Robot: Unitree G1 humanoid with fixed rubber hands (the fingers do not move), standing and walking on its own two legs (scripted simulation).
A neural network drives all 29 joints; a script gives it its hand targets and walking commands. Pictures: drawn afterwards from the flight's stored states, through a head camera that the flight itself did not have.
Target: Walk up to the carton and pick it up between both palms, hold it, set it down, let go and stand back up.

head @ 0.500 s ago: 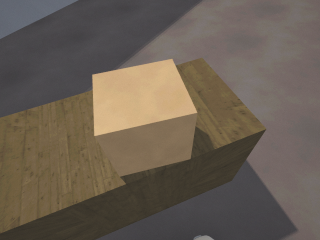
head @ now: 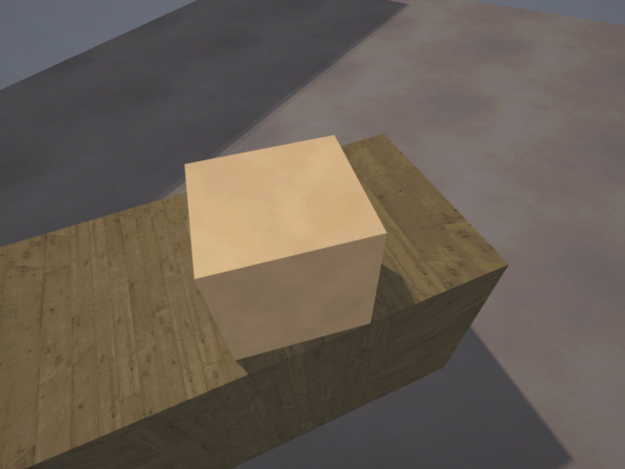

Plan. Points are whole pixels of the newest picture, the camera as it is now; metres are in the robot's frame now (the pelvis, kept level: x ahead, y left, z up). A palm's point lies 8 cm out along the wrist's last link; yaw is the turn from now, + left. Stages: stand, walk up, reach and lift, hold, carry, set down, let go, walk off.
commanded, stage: walk up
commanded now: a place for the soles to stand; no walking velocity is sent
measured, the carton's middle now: (283, 249) +0.48 +0.06 -0.05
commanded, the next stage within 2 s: none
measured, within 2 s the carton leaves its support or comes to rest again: neither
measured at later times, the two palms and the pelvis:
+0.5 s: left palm out of the picture +0.03 +0.23 -0.13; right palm out of the picture +0.04 -0.29 -0.13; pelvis -0.01 -0.03 +0.00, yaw +6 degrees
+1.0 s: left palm out of the picture -0.01 +0.23 -0.14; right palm out of the picture +0.10 -0.29 -0.13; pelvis -0.01 -0.04 -0.01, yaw +15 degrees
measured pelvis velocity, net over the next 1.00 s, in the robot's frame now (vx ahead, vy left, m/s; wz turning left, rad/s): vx -0.01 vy -0.04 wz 0.26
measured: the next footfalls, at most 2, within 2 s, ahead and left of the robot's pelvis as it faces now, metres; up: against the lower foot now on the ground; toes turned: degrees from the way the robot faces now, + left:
none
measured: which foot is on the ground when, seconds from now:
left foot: down 0.00-1.00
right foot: down 0.00-1.00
